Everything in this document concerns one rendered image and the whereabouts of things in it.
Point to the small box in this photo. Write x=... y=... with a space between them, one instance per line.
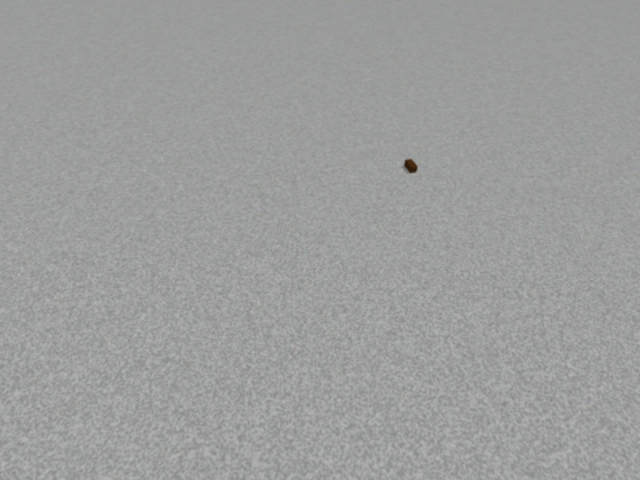
x=410 y=166

